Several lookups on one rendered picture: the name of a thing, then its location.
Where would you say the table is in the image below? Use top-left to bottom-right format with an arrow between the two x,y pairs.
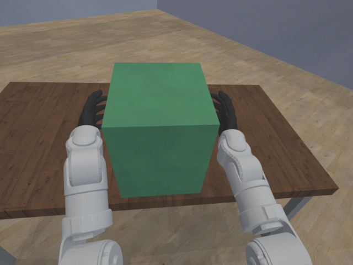
0,82 -> 339,265

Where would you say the carton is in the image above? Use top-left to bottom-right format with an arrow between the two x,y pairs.
101,62 -> 220,198

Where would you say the robot right upper arm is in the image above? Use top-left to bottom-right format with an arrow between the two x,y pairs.
245,232 -> 312,265

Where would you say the robot left hand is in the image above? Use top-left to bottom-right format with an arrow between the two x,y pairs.
77,89 -> 108,130

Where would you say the robot left upper arm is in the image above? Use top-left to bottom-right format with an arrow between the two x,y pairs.
60,240 -> 123,265

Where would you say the robot right hand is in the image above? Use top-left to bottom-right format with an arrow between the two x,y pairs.
210,91 -> 238,136

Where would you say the right robot forearm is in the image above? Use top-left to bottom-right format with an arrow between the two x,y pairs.
217,129 -> 313,265

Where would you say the left robot forearm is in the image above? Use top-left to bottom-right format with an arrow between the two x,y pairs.
58,125 -> 113,265

